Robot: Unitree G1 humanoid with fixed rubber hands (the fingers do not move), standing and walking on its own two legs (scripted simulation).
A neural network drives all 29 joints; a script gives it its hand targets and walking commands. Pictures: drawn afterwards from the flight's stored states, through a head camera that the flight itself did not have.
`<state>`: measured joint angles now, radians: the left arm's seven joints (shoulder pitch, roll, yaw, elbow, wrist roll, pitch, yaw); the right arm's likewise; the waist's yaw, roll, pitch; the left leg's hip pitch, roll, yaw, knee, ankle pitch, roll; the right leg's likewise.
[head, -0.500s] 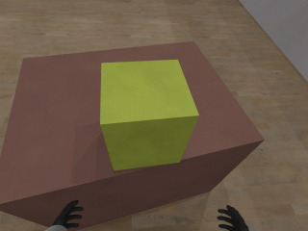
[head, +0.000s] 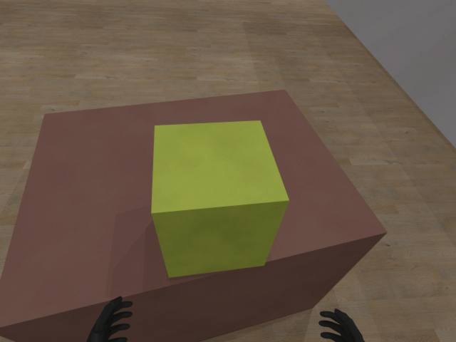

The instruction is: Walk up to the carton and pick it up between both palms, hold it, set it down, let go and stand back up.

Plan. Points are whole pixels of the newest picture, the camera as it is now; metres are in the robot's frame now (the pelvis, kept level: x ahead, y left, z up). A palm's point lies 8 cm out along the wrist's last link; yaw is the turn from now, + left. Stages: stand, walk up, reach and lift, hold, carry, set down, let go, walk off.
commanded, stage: reach and lift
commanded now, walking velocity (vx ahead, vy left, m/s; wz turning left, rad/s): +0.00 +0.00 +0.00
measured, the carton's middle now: (213, 200) +0.40 +0.02 +0.00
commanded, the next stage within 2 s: none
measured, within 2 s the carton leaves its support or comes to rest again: neither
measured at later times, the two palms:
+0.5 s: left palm out of the picture +0.16 +0.20 -0.06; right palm (351, 338) +0.16 -0.22 -0.05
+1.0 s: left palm (102, 318) +0.19 +0.20 -0.03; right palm (344, 300) +0.21 -0.21 -0.02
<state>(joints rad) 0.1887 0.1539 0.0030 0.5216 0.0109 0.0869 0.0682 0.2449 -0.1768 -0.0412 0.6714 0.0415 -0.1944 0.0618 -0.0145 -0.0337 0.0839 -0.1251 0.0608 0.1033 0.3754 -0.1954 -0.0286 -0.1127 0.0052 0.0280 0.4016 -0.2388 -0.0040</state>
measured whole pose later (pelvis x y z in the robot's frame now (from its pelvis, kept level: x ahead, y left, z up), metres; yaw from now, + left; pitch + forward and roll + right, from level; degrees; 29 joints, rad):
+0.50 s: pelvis +0.01 +0.00 +0.00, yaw +0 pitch -4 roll +0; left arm 0.30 0.13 -0.04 0.44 -0.02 -0.14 0.11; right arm 0.29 -0.18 0.01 0.61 0.14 -0.33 0.08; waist 0.02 -0.03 0.05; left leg -0.07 0.06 0.10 0.34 -0.20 -0.03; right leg -0.05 0.00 0.02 0.35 -0.23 -0.01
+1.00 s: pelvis +0.00 -0.01 +0.00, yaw +1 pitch -4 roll +1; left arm 0.18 0.13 -0.05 0.49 -0.10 -0.28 0.12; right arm 0.16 -0.19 0.04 0.61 0.21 -0.40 0.05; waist 0.04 -0.03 0.04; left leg -0.10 0.06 0.08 0.37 -0.20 -0.04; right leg -0.08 0.01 0.01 0.41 -0.26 -0.02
